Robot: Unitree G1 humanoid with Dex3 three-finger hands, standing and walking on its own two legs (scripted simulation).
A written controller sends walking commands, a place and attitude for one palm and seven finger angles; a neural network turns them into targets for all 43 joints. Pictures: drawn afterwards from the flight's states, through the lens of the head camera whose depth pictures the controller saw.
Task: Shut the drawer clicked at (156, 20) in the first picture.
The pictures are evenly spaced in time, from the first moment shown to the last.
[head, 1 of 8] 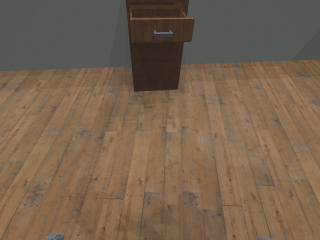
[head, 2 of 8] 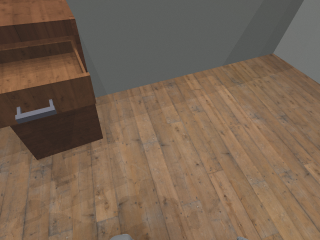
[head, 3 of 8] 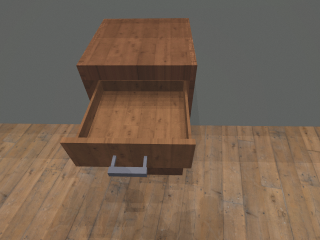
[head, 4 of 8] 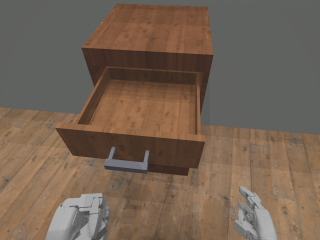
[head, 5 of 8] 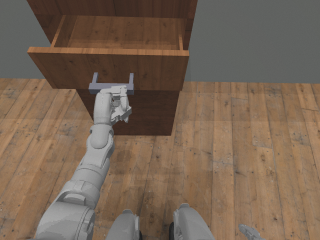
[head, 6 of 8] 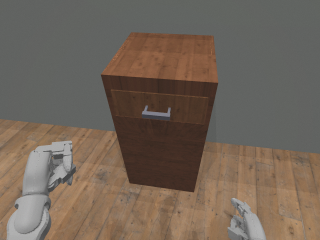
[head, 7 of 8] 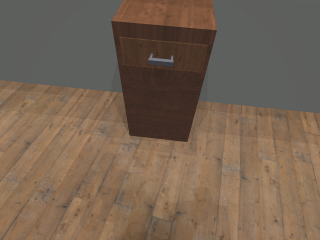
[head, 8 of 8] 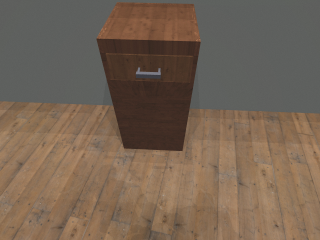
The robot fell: no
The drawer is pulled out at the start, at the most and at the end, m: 0.30 0.30 0.00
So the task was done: yes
